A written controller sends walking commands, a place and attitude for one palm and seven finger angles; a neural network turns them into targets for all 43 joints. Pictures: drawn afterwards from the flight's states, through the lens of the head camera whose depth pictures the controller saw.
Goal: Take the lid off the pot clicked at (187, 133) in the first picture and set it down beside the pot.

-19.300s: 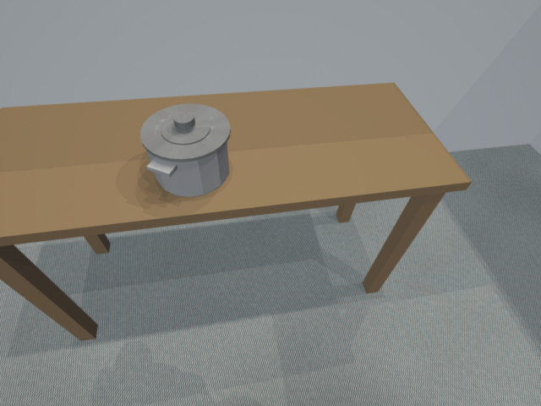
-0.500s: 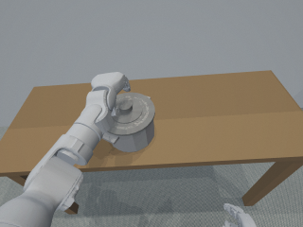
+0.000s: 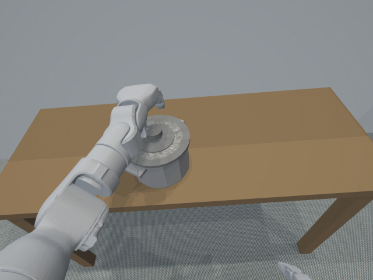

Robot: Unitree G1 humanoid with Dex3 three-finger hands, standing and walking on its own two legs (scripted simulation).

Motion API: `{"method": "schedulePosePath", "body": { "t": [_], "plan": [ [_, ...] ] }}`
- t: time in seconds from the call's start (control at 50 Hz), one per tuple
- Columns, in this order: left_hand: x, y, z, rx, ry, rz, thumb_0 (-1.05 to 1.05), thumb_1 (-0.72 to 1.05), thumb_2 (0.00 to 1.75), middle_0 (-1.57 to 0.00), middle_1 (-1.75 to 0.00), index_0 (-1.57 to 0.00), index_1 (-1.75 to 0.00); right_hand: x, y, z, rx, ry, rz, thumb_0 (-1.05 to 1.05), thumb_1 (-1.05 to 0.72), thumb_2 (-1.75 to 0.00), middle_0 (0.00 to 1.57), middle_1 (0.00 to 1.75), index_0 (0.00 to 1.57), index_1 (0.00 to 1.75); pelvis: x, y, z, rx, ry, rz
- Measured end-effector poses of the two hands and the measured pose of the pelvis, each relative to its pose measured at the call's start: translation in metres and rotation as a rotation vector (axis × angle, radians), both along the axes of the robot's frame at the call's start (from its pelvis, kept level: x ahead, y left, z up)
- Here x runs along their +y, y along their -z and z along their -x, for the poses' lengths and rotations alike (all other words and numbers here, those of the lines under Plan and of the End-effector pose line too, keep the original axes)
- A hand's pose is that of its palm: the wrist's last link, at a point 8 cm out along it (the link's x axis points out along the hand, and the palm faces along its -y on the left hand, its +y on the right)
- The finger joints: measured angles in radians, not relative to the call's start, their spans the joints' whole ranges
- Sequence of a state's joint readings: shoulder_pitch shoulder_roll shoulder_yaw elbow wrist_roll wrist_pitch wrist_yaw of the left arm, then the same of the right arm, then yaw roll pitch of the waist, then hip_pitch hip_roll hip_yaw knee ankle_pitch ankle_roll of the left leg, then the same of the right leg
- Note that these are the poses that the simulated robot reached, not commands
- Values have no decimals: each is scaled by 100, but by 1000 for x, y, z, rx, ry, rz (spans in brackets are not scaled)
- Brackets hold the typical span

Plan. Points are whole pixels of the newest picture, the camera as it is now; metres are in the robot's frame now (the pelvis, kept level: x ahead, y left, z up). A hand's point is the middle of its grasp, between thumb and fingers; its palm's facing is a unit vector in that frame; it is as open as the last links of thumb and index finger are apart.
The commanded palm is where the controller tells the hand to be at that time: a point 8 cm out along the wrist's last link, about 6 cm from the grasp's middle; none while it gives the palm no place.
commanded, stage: lower the open fingers around the knob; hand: left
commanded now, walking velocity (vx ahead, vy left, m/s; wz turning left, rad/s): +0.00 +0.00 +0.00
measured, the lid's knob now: (154, 132) +0.47 +0.09 +0.06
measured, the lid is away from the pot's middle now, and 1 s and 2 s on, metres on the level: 0.00 0.01 0.01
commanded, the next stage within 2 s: close the fingers and squeeze the knob in 0.78 s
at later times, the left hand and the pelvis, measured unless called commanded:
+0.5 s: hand (149, 135) +0.43 +0.10 +0.09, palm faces -0.29 -0.07 -0.96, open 10.2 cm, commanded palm +0.41 +0.10 +0.14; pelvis +0.00 -0.01 +0.00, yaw +0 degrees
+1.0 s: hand (152, 134) +0.44 +0.09 +0.08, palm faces -0.29 -0.07 -0.95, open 10.1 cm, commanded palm +0.42 +0.10 +0.14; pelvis +0.00 -0.01 +0.00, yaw -1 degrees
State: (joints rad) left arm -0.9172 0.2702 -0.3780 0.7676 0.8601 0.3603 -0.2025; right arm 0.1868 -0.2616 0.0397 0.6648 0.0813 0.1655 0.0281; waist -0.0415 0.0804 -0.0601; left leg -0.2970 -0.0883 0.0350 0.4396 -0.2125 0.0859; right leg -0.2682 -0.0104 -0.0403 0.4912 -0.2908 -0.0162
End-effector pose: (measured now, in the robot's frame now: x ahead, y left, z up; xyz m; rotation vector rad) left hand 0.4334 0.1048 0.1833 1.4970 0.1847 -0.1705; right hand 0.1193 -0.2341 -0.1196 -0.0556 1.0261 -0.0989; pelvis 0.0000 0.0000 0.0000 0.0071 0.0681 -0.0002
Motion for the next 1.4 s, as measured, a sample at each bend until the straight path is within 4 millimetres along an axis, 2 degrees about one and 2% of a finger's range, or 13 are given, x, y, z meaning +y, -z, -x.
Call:
{"method": "schedulePosePath", "body": {
  "t": [0.14, 0.26, 0.34, 0.4, 0.48, 0.54, 0.6, 0.86, 0.96, 1.16, 1.4],
  "plan": [
    [-4, 27, 7, 72, 11, 24, 0, -30, 144, -84, -9, -84, -8, -5, 1, 4, 17, 9, 4, 1, -90, -90, 19, 30, 19, 29, -1, 0, -1, 1, 2, 2],
    [0, 23, 4, 24, 16, 4, 0, -30, 144, -84, -9, -85, -8, -7, -3, -3, -9, 14, 15, 1, -90, -90, 19, 30, 19, 29, -3, 0, -2, 4, 4, 2],
    [8, 33, 4, 55, -44, 1, 0, -30, 144, -84, -9, -84, -8, -7, -3, -8, -7, 4, 7, 1, -90, -90, 19, 30, 19, 29, -5, 0, -2, 13, 3, 1],
    [5, 43, 8, 82, -25, -5, 0, -30, 144, -84, -9, -84, -8, -7, -3, -12, -12, 0, 4, 1, -90, -90, 19, 30, 19, 29, -5, 0, -2, 15, -2, 3],
    [-3, 41, 10, 66, 32, 14, 0, -30, 144, -84, -9, -83, -7, -6, -4, -18, -24, 0, 11, 0, -90, -90, 19, 30, 19, 30, -5, 1, -4, 14, -4, 4],
    [-2, 42, 7, 58, 17, 9, 0, -30, 144, -84, -9, -83, -7, -6, -4, -18, -23, 4, 9, 0, -90, -90, 19, 30, 19, 30, -6, 1, -5, 17, 2, 2],
    [1, 50, 6, 71, -11, -4, 0, -30, 144, -84, -9, -84, -7, -6, -4, -17, -12, 6, 2, 0, -90, -90, 19, 30, 19, 30, -7, 1, -5, 22, 5, 2],
    [-13, 49, 3, 63, -2, 1, 0, -30, 144, -84, -9, -84, -8, -11, 3, -1, 36, 28, 7, 0, -90, -90, 19, 30, 19, 30, -9, 1, -2, 26, 4, 1],
    [-11, 50, 1, 68, -15, 7, 0, -29, 140, -83, -10, -84, -9, -14, 3, 7, 43, 46, 15, 0, -90, -90, 19, 30, 19, 30, -11, 1, -4, 27, 14, 0],
    [-6, 50, 0, 71, -14, 2, 0, -16, 124, -71, -37, -73, -37, -24, 1, 13, 46, 66, 35, 0, -90, -90, 19, 30, 19, 30, -12, 0, -4, 25, 15, 2],
    [1, 51, 2, 70, -18, 10, 0, -2, 115, -64, -67, -68, -68, -20, -2, 0, 20, 52, 28, 0, -90, -90, 19, 30, 19, 29, -10, 0, -5, 25, 13, 4]
  ]
}}
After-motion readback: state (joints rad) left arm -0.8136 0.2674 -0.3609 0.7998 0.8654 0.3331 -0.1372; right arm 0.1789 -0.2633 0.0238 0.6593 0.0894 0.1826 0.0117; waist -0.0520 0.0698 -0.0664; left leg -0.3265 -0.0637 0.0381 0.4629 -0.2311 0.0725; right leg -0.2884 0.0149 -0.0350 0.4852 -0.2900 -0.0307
